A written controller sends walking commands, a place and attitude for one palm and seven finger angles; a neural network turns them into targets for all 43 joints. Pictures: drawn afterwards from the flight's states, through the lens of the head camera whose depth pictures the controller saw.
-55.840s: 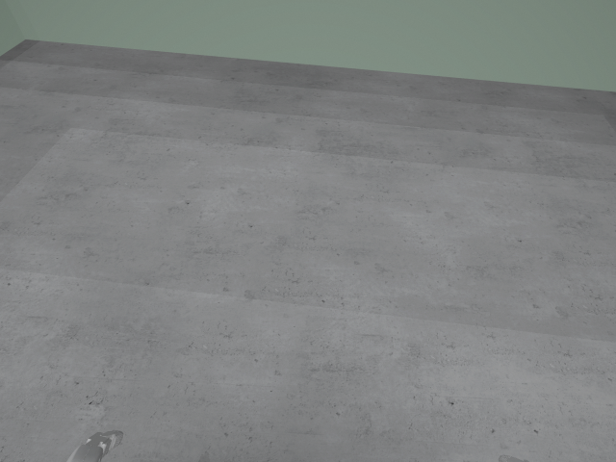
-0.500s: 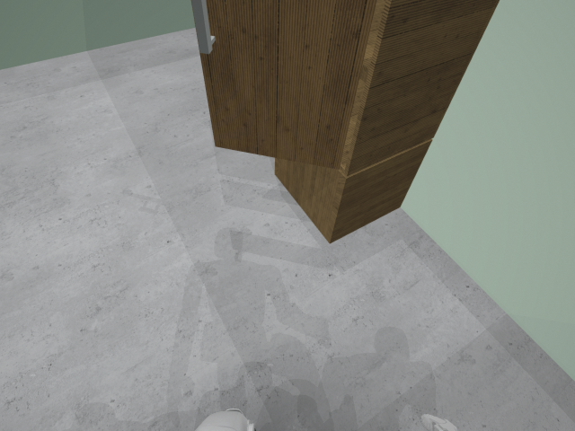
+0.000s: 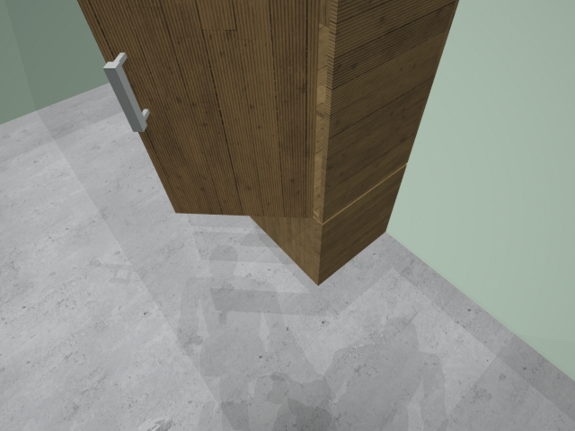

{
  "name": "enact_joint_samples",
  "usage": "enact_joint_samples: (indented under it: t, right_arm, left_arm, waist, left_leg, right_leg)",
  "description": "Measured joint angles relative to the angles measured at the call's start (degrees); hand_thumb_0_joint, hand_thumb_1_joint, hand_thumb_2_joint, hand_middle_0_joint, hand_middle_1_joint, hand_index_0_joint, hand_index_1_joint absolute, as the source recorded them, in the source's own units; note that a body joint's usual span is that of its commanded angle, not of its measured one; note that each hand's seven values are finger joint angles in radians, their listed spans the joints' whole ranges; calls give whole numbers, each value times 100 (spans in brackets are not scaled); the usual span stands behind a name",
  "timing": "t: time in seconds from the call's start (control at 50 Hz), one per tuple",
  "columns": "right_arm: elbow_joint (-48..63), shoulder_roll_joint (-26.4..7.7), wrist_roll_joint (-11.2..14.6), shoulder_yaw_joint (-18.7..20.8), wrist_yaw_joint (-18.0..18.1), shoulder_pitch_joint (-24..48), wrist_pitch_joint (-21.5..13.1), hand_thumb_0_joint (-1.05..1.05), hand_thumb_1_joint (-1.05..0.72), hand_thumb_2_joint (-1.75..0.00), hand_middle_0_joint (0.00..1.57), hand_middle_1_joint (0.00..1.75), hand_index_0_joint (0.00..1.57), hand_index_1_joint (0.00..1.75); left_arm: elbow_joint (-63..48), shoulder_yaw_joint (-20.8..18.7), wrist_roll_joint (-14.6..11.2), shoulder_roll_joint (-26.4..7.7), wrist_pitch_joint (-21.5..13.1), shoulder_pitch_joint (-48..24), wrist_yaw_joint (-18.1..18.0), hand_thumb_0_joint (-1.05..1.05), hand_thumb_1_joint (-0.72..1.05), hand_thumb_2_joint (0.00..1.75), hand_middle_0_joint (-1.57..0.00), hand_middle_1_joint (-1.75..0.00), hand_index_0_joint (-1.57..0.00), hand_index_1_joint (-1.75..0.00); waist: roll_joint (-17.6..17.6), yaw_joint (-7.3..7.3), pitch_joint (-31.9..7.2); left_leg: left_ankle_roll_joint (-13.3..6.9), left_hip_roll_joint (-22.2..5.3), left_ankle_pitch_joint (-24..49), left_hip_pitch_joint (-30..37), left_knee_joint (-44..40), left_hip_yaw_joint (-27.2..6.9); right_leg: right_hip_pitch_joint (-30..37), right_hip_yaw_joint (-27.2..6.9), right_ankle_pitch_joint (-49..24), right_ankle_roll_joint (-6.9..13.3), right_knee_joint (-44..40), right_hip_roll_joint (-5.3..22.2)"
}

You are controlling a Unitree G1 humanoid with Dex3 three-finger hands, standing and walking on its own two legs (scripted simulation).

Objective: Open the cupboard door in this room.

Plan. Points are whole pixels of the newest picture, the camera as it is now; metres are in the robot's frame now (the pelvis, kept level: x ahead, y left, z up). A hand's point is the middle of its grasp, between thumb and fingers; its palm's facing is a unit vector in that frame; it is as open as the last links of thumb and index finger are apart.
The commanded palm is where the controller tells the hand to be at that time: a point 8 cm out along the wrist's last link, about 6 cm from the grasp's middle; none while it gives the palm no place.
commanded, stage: take the last steps up to it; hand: left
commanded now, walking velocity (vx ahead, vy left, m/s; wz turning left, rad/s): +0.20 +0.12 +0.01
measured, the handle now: (130, 93) +0.70 +0.34 +0.09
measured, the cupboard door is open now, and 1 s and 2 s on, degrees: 46 46 46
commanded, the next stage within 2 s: come to a stop and stand still in 0.12 s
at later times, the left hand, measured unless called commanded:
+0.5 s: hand out of the picture +0.11 +0.28 -0.19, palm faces +0.04 -0.98 -0.17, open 7.3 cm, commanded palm none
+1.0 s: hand out of the picture +0.09 +0.22 -0.16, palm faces -0.02 -0.97 -0.23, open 7.3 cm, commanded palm none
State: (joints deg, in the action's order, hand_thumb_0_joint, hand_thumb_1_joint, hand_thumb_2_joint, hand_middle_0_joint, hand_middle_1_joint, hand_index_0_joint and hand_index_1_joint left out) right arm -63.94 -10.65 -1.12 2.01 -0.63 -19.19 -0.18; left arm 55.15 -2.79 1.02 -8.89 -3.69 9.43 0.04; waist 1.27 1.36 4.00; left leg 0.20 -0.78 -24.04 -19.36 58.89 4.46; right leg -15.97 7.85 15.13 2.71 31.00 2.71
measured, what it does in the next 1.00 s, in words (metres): steps on the spot: left foot, then right foot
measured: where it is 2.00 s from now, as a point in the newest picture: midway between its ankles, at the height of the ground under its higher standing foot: outside the picture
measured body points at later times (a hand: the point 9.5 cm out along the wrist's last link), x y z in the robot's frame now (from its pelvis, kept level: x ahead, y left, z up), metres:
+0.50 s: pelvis +0.12 +0.09 +0.00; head +0.17 +0.13 +0.44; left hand +0.11 +0.33 -0.18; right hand +0.24 -0.13 -0.13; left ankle +0.20 +0.17 -0.74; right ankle +0.05 -0.05 -0.66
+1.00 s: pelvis +0.08 +0.04 +0.01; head +0.08 +0.02 +0.46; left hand +0.10 +0.27 -0.14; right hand +0.04 -0.21 -0.15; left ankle +0.13 +0.17 -0.70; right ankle +0.02 -0.07 -0.74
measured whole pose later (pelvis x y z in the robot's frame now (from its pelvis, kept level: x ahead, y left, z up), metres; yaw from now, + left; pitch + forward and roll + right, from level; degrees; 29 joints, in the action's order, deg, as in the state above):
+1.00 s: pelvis +0.08 +0.04 +0.01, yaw -3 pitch +1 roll +1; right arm -62.6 -13.0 -1.4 4.0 -0.6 -18.4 3.7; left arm 61.1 -1.6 0.9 -9.0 1.1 18.0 -0.9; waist 1.2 1.4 -1.4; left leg 2.4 -1.7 -16.4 -25.9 43.4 2.2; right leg -5.6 4.1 15.6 0.4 20.4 2.1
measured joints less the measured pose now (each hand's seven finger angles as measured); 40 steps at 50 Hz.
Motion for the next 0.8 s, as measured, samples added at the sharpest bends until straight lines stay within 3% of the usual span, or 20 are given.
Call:
enact_joint_samples:
  t: [0.04, 0.12, 0.26, 0.3, 0.32, 0.36, 0.42, 0.5, 0.58, 0.68, 0.8]
  right_arm:
    - [74, 11, 5, 9, -3, 151, 12, 1, -91, -90, 20, 30, 19, 30]
    - [251, 60, 19, 26, -37, 444, 12, 0, -91, -90, 20, 30, 19, 30]
    - [426, 28, 32, 25, -107, 910, 0, 0, -91, -90, 20, 30, 19, 30]
    - [480, 17, 21, -15, -83, 1007, -81, 0, -91, -90, 20, 30, 19, 30]
    - [521, -2, 8, -38, -53, 1033, -143, 0, -91, -90, 20, 30, 19, 30]
    - [522, 134, 23, -89, 64, 1189, -166, 0, -91, -90, 20, 30, 19, 30]
    - [619, 296, 33, -198, 203, 1405, -99, 0, -91, -90, 20, 30, 19, 30]
    - [768, 371, 39, -198, 324, 1547, -12, 0, -91, -90, 20, 30, 20, 30]
    - [735, 348, 37, -142, 356, 1479, 55, 0, -90, -90, 20, 30, 20, 30]
    - [610, 153, -12, 0, 316, 1170, 115, 0, -90, -90, 21, 30, 20, 30]
    - [434, -141, -118, 187, 187, 681, 238, 0, -90, -90, 20, 30, 20, 30]
  left_arm:
    - [107, -25, -43, 43, -28, 204, -62, -1, 92, 90, -20, -30, -20, -30]
    - [376, -39, -34, -66, -76, 553, -80, -1, 95, 90, -20, -30, -20, -30]
    - [802, 26, 28, -39, 26, 1043, -34, 0, 93, 90, -20, -30, -20, -30]
    - [873, 48, 26, -28, 102, 1182, -68, 0, 92, 90, -20, -30, -20, -30]
    - [899, 75, 6, -15, 151, 1257, -94, 0, 92, 90, -20, -30, -20, -30]
    - [974, 103, -52, -105, 296, 1185, -165, 0, 92, 90, -20, -30, -20, -30]
    - [911, 97, -55, -180, 494, 990, -226, 0, 91, 90, -20, -30, -20, -30]
    - [607, -27, -24, -265, 694, 628, -181, 0, 91, 90, -20, -30, -20, -30]
    - [275, -187, 18, -457, 777, 397, -108, 0, 91, 90, -20, -30, -20, -30]
    - [77, -292, 58, -630, 837, 239, -31, 0, 91, 90, -20, -30, -20, -30]
    - [55, -233, 28, -582, 793, 274, 25, 0, 91, 90, -19, -30, -20, -30]
  waist:
    - [-15, 3, -13]
    - [-100, -59, -63]
    - [-188, -311, -110]
    - [-205, -381, -120]
    - [-160, -393, -158]
    - [-404, -396, -106]
    - [-529, -416, 0]
    - [-401, -331, 120]
    - [-367, -287, 79]
    - [-261, -138, -94]
    - [-47, 98, -346]
  left_leg:
    - [109, -146, 364, -437, 106, -111]
    - [264, -368, 890, -928, -518, -188]
    - [232, -296, 1221, -759, -2119, 6]
    - [179, -236, 1767, -411, -2764, 49]
    - [31, -263, 1940, -294, -2868, 45]
    - [-224, -115, 1400, -312, -2545, 169]
    - [-324, -107, 1225, -203, -2567, 296]
    - [-396, -232, 1435, -184, -2843, 294]
    - [-377, -375, 1612, -197, -3061, 366]
    - [-313, -529, 1802, -222, -3250, 356]
    - [-157, -610, 2150, -220, -3645, 247]
  right_leg:
    - [286, -1, -121, -13, -445, -44]
    - [760, -13, -234, -96, -1069, -34]
    - [1303, 0, 175, -455, -1114, 170]
    - [1304, -42, 485, -591, -746, 227]
    - [1206, -59, 701, -614, -401, 217]
    - [876, -335, 1389, -541, 505, 323]
    - [228, -579, 1819, -498, 1819, 141]
    - [-665, -645, 1625, -513, 3178, -166]
    - [-1219, -772, 1043, -589, 3800, -237]
    - [-1121, -822, 766, -575, 3315, -91]
    - [-150, -448, 1144, -358, 1371, -45]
